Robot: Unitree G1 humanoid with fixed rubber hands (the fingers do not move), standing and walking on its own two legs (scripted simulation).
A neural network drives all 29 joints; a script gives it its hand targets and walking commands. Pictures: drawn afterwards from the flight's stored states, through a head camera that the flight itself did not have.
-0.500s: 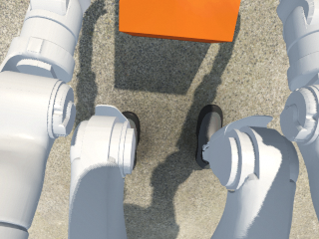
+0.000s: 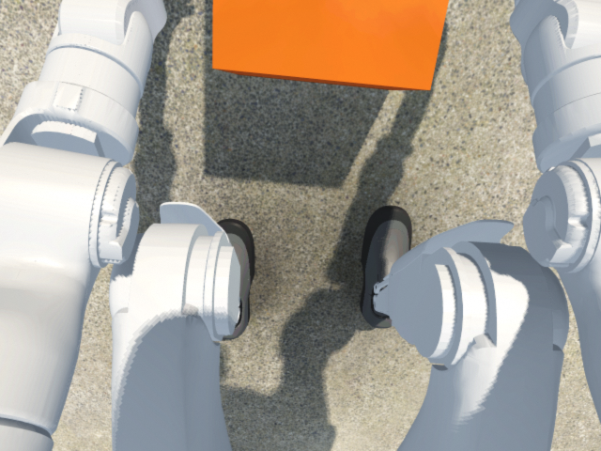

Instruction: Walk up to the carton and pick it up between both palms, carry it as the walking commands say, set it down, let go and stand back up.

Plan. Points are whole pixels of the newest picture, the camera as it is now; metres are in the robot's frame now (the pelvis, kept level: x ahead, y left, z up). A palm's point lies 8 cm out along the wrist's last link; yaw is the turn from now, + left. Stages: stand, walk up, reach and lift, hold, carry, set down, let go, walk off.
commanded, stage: reach and lift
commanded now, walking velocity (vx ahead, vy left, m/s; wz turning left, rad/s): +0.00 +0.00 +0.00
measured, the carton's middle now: out of the picture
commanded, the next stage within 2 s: none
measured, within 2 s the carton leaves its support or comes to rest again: leaves its support in 1.18 s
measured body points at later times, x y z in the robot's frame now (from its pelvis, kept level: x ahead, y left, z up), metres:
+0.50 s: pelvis +0.00 +0.00 +0.01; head +0.39 -0.01 +0.22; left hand +0.56 +0.14 -0.20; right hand +0.56 -0.17 -0.21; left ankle +0.09 +0.12 -0.31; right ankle +0.12 -0.13 -0.31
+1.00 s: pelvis +0.00 +0.00 -0.01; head +0.38 +0.00 +0.22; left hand +0.57 +0.14 -0.20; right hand +0.56 -0.17 -0.20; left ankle +0.09 +0.12 -0.31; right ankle +0.12 -0.13 -0.31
